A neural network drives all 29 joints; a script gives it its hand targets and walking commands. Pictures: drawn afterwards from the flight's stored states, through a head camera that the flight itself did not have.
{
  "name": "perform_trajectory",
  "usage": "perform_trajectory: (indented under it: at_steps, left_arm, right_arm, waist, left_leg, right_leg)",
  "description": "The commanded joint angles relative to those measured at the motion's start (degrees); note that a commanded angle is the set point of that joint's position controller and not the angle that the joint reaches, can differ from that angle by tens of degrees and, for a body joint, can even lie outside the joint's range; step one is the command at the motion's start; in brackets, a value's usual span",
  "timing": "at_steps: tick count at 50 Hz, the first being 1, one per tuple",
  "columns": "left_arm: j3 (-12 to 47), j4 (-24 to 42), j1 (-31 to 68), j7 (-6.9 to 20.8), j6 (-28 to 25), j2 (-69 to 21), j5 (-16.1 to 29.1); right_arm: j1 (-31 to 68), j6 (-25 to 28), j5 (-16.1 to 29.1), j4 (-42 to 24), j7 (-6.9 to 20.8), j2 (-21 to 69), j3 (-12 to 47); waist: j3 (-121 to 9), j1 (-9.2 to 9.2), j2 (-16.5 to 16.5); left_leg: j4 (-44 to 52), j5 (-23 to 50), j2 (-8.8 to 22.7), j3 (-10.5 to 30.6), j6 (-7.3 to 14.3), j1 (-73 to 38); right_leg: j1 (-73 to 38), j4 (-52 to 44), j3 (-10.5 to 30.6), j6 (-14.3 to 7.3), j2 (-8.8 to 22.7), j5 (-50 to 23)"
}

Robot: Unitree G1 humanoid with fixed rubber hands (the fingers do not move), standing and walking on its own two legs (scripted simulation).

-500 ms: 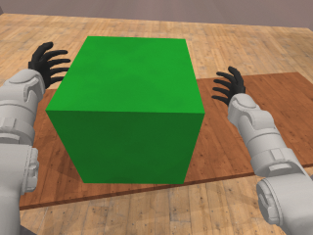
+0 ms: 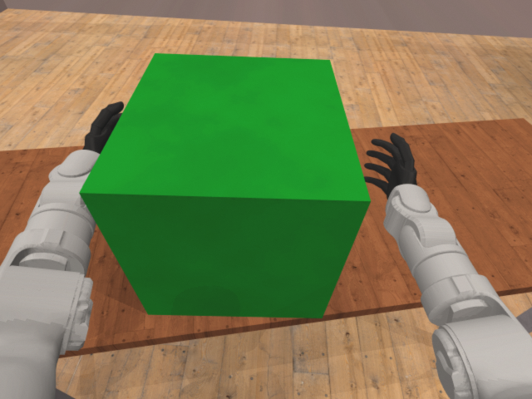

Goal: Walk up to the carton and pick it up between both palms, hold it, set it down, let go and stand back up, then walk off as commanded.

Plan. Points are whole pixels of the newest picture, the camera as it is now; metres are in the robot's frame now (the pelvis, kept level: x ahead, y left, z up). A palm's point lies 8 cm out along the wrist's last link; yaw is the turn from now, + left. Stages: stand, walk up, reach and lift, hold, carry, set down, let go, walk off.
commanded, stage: reach and lift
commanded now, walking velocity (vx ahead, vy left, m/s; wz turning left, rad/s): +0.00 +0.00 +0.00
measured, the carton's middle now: (239, 186) +0.45 +0.00 +0.09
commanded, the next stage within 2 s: none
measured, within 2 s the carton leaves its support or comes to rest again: neither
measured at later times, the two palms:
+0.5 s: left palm (106, 159) +0.46 +0.19 +0.16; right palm (370, 188) +0.38 -0.19 +0.12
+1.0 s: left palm (113, 158) +0.46 +0.18 +0.16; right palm (377, 189) +0.38 -0.20 +0.12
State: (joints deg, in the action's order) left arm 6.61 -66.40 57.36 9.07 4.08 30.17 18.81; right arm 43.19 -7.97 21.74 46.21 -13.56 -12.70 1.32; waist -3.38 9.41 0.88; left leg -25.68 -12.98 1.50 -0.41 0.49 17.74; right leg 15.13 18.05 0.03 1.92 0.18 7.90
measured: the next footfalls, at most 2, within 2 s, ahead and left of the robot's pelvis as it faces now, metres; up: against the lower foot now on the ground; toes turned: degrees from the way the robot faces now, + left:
none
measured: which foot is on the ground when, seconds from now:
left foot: down 0.00-1.00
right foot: down 0.00-1.00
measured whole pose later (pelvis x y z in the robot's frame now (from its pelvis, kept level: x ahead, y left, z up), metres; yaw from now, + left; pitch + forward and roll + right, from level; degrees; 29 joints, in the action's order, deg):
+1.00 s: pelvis -0.01 +0.00 +0.00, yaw +0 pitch +5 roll -2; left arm -0.9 -65.9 58.7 6.4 5.0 24.4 10.5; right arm 45.2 -6.7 11.5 47.6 -16.3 -4.4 -7.0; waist -2.6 8.4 1.2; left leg -24.8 -11.8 1.3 -0.7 0.8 17.9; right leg 15.0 16.1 -0.3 2.1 0.5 6.0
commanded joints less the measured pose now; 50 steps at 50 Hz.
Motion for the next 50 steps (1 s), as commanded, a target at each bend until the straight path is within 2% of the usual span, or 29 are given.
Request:
perform_trajectory:
  at_steps: [1,2,3,4,6,9,11,14,16,17,19,20,22,23,25,26,27,28,30,32,33,35,42,43,44,46,47,49,50]
  left_arm:
    - [-3.3,7.1,20.7,-0.4,-1.7,8.9,-0.9]
    - [-2.4,8.2,21.0,-0.4,-1.7,7.6,-0.5]
    - [-3.4,9.1,19.9,-0.8,-2.0,7.8,-1.0]
    - [-2.7,12.1,21.6,-1.4,-2.0,7.4,-1.0]
    - [-3.4,10.4,22.0,-1.5,-1.5,6.5,-1.4]
    - [-2.3,8.8,22.3,-1.6,-0.9,4.5,-0.9]
    - [-1.3,8.4,22.3,-1.8,-1.2,2.8,-1.2]
    - [-2.7,8.0,22.0,-2.1,-1.2,2.6,-2.2]
    - [-3.6,9.8,21.7,-2.1,-1.3,2.2,-2.9]
    - [-4.0,10.6,21.5,-2.2,-1.0,1.4,-3.6]
    - [-4.8,9.7,23.0,-2.1,-0.4,1.1,-4.8]
    - [-6.1,6.5,21.4,-1.6,0.0,1.4,-6.0]
    - [-3.1,10.3,22.3,-2.1,-0.8,-1.9,-5.1]
    - [-4.1,9.1,23.7,-2.1,-0.4,-1.1,-5.5]
    - [-5.8,9.1,23.5,-2.6,-0.3,-0.4,-6.0]
    - [-5.2,11.9,24.9,-3.2,-0.7,-1.2,-6.2]
    - [-5.1,9.9,24.8,-3.3,-0.6,-1.5,-5.9]
    - [-4.8,9.6,23.3,-3.0,-0.5,-2.2,-6.3]
    - [-6.2,8.1,23.8,-2.8,0.0,-1.3,-7.0]
    - [-6.6,8.5,24.1,-2.9,-0.1,-2.0,-7.5]
    - [-5.2,11.0,24.1,-3.1,-0.6,-3.6,-6.8]
    - [-5.8,8.5,25.1,-2.9,-0.5,-3.6,-7.2]
    - [-4.9,10.6,26.0,-3.1,-1.4,-5.0,-6.2]
    - [-6.6,6.8,26.2,-2.8,-1.1,-4.2,-7.3]
    - [-6.3,9.4,25.6,-2.8,-1.5,-5.2,-7.4]
    - [-6.4,8.6,25.8,-2.1,-1.1,-5.3,-7.3]
    - [-7.1,9.1,24.0,-2.0,-1.2,-5.1,-7.8]
    - [-7.6,8.6,24.7,-1.9,-1.1,-6.2,-9.1]
    - [-8.4,8.7,24.9,-1.8,-1.0,-6.0,-9.6]
  right_arm:
    - [19.1,2.1,0.3,-8.0,0.6,-6.1,-0.7]
    - [19.4,2.3,0.0,-9.1,0.5,-5.7,-0.7]
    - [18.8,2.6,0.2,-10.4,0.5,-5.7,-0.8]
    - [19.4,2.9,-0.4,-10.7,0.8,-7.0,-2.2]
    - [20.4,2.6,-0.4,-9.6,0.9,-5.5,-1.6]
    - [22.4,2.1,-2.3,-9.9,0.8,-5.6,-3.9]
    - [22.0,2.1,-3.7,-7.2,0.6,-3.4,-4.4]
    - [20.8,2.6,-4.6,-7.3,0.4,-2.3,-4.2]
    - [20.3,3.6,-5.3,-8.0,-0.4,-1.9,-4.5]
    - [19.4,3.7,-5.6,-7.2,-0.4,-1.7,-4.6]
    - [21.5,3.6,-7.1,-5.0,-1.2,-1.5,-6.4]
    - [20.3,2.9,-7.5,-3.2,-1.6,-0.2,-6.3]
    - [21.7,3.9,-7.7,-5.0,-1.7,1.4,-6.6]
    - [22.2,3.7,-8.1,-3.5,-2.0,1.1,-6.8]
    - [23.3,3.9,-8.9,-5.2,-2.2,1.4,-8.3]
    - [24.1,4.8,-9.1,-6.8,-2.2,1.6,-8.2]
    - [25.1,4.4,-9.5,-7.5,-2.0,1.7,-7.9]
    - [22.7,4.3,-10.2,-4.8,-2.4,2.7,-8.2]
    - [23.4,3.4,-10.4,-5.6,-2.6,3.4,-7.7]
    - [24.7,3.3,-9.8,-6.3,-2.5,4.1,-7.2]
    - [24.4,3.8,-9.6,-6.9,-2.6,4.9,-6.5]
    - [24.5,3.1,-10.0,-4.9,-2.7,5.3,-7.3]
    - [25.3,3.4,-10.1,-8.1,-2.5,7.1,-6.6]
    - [25.2,2.8,-10.9,-6.1,-2.6,7.1,-7.1]
    - [25.5,3.3,-10.3,-7.9,-2.6,8.0,-6.7]
    - [25.4,3.0,-10.4,-7.7,-2.9,8.8,-6.5]
    - [24.5,3.1,-9.9,-8.5,-2.9,8.5,-5.8]
    - [23.6,2.7,-10.6,-6.6,-2.6,9.2,-6.3]
    - [24.2,2.7,-11.3,-7.1,-2.5,9.4,-6.2]
  waist:
    - [-26.9,-1.02,-6.1]
    - [-27.7,-0.50,-6.1]
    - [-28.1,-1.30,-5.8]
    - [-30.0,-0.46,-6.9]
    - [-28.3,-1.27,-6.7]
    - [-26.6,-0.15,-4.8]
    - [-25.2,0.43,-6.1]
    - [-27.3,-0.25,-6.2]
    - [-30.8,0.08,-6.0]
    - [-30.8,0.21,-7.4]
    - [-28.5,0.85,-7.3]
    - [-25.3,0.68,-6.5]
    - [-27.0,1.72,-7.6]
    - [-25.0,1.65,-8.3]
    - [-25.8,1.17,-7.0]
    - [-29.4,1.08,-8.2]
    - [-29.2,0.40,-8.3]
    - [-27.7,1.39,-8.1]
    - [-26.0,0.45,-6.5]
    - [-26.0,0.22,-6.7]
    - [-27.6,0.37,-7.1]
    - [-26.1,1.20,-6.8]
    - [-30.1,0.63,-6.7]
    - [-26.2,0.27,-5.8]
    - [-28.2,-0.16,-6.0]
    - [-27.2,0.31,-5.5]
    - [-27.1,0.00,-4.9]
    - [-26.3,-0.16,-6.5]
    - [-26.3,-0.60,-5.5]
  left_leg:
    - [-0.2,19.3,-1.9,-0.6,-1.8,-15.5]
    - [-0.3,19.4,-1.7,-0.6,-2.0,-15.5]
    - [-0.3,20.1,-1.7,-0.7,-2.0,-15.4]
    - [-0.7,21.4,-1.2,-0.3,-2.7,-16.8]
    - [-0.4,19.9,-1.2,-0.5,-2.5,-15.8]
    - [0.7,15.6,-0.6,0.0,-2.2,-14.1]
    - [1.2,14.4,-0.2,0.2,-2.3,-14.5]
    - [0.5,16.0,-0.7,-0.3,-2.5,-14.7]
    - [-0.3,19.4,-1.3,-0.6,-2.7,-15.7]
    - [-0.6,21.0,-1.2,-0.3,-3.2,-16.9]
    - [-0.1,19.7,-1.2,-0.4,-3.4,-15.8]
    - [0.7,16.5,-1.2,-0.6,-2.8,-15.0]
    - [0.8,16.9,-0.8,-0.4,-3.4,-17.3]
    - [0.8,16.3,-0.8,-0.5,-3.5,-15.7]
    - [0.4,16.7,-0.6,-0.5,-3.4,-15.5]
    - [0.0,18.2,-0.6,-0.4,-3.8,-16.3]
    - [-0.2,18.1,-0.7,-0.1,-3.7,-15.9]
    - [0.2,17.5,-0.9,-0.7,-3.7,-16.2]
    - [1.0,15.5,-1.0,-1.0,-3.0,-14.7]
    - [1.6,14.1,-0.7,-0.9,-2.7,-13.7]
    - [1.2,16.8,-0.8,-0.8,-3.0,-15.3]
    - [1.2,16.0,-0.9,-0.6,-2.9,-14.6]
    - [1.0,16.8,-0.8,-0.9,-2.7,-16.7]
    - [1.5,14.0,-1.1,-1.0,-2.1,-13.9]
    - [1.5,15.7,-1.2,-1.3,-2.1,-14.9]
    - [1.3,15.4,-1.4,-1.2,-2.0,-14.2]
    - [1.6,16.2,-1.2,-1.1,-1.7,-15.1]
    - [1.8,15.2,-1.5,-1.4,-1.9,-15.1]
    - [1.9,15.5,-1.3,-1.3,-1.7,-14.7]
  right_leg:
    - [-7.2,1.6,-3.2,-0.9,-2.0,-23.1]
    - [-7.1,1.5,-3.3,-1.0,-2.1,-22.3]
    - [-7.6,1.8,-3.3,-0.9,-2.2,-23.1]
    - [-6.9,2.1,-3.9,-1.1,-2.5,-23.6]
    - [-6.2,1.6,-3.4,-1.0,-2.3,-21.4]
    - [-4.7,1.3,-4.0,-1.1,-2.6,-17.2]
    - [-3.0,0.7,-4.2,-1.4,-2.8,-15.2]
    - [-3.9,0.7,-4.1,-1.4,-2.4,-17.6]
    - [-5.2,1.3,-4.0,-0.9,-2.3,-21.5]
    - [-5.6,1.1,-4.2,-1.0,-2.4,-22.0]
    - [-5.5,0.8,-4.3,-0.8,-2.3,-20.8]
    - [-5.5,-0.2,-3.7,-0.8,-2.1,-18.2]
    - [-3.5,-0.8,-4.4,-1.3,-2.5,-16.7]
    - [-3.9,-0.9,-4.4,-1.3,-2.2,-16.1]
    - [-4.0,-0.4,-4.4,-1.0,-2.3,-16.7]
    - [-4.6,0.0,-4.4,-1.2,-2.7,-17.6]
    - [-4.5,0.0,-4.3,-1.2,-2.6,-16.7]
    - [-4.6,-0.6,-4.2,-1.1,-2.4,-16.9]
    - [-6.1,-0.8,-3.6,-0.9,-2.1,-16.2]
    - [-6.5,-0.5,-3.6,-1.0,-2.1,-15.0]
    - [-6.4,-0.3,-3.9,-1.1,-2.1,-17.1]
    - [-6.2,-0.5,-3.7,-1.1,-2.1,-16.2]
    - [-4.8,-1.1,-3.4,-1.4,-2.1,-16.3]
    - [-5.2,-1.1,-3.0,-1.1,-1.6,-14.7]
    - [-6.6,-0.8,-3.2,-1.2,-1.5,-17.3]
    - [-7.5,-0.8,-3.3,-0.9,-1.3,-18.2]
    - [-8.0,-0.7,-3.0,-0.8,-1.5,-18.6]
    - [-7.1,-1.0,-3.1,-1.2,-1.3,-16.9]
    - [-7.6,-0.8,-3.2,-1.0,-1.3,-17.0]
